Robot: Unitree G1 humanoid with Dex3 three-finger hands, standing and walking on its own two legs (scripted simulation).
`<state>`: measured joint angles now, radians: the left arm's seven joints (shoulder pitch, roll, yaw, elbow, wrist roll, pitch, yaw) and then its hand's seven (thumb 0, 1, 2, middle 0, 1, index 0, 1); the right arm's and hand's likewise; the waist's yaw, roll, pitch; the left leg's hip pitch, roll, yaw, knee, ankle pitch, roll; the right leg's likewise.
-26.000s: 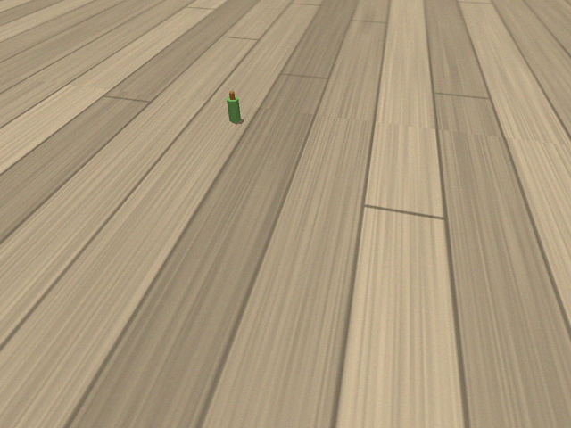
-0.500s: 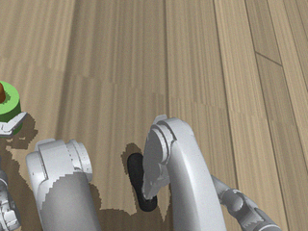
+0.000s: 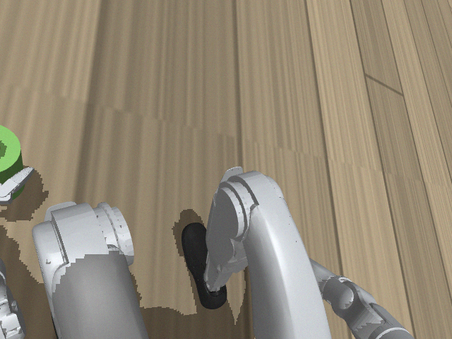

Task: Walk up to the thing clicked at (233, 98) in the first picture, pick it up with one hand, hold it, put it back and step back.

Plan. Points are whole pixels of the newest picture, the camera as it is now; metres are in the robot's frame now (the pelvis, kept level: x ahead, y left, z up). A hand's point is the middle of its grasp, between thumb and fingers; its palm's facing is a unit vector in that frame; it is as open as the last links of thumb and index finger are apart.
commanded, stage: open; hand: left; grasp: from the side
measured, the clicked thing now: out of the picture +0.42 +0.26 -0.18
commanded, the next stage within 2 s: withdraw in 0.24 s
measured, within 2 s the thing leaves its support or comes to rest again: rests again in 0.36 s
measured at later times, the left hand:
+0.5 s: hand out of the picture +0.42 +0.27 -0.15, palm faces +0.37 -0.93 +0.03, open 17.2 cm
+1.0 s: hand out of the picture +0.40 +0.38 -0.02, palm faces +0.34 -0.90 -0.29, open 17.5 cm
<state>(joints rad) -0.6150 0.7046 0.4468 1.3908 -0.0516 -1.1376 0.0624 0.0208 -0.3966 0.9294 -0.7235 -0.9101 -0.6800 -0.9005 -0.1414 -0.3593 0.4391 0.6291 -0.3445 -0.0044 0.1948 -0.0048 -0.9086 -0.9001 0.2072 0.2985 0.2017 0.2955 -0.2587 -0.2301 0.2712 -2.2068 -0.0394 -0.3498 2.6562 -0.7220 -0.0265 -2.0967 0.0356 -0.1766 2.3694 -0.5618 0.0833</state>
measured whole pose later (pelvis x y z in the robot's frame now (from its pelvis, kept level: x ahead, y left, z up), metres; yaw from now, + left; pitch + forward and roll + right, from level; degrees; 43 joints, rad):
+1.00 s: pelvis +0.01 +0.00 +0.06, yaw +5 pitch +27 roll -12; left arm -0.62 0.72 0.48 1.08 0.11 -0.56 -0.09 -0.01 -0.57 0.08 -0.07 -0.05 -0.06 -0.06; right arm 0.04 -0.29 0.16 0.60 -0.11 0.13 0.11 0.00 -0.93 -0.91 0.21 0.30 0.20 0.30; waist -0.16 -0.05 -0.05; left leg -2.20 -0.01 -0.18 2.42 -0.70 0.02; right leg -2.12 -0.02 -0.07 2.24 -0.60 0.04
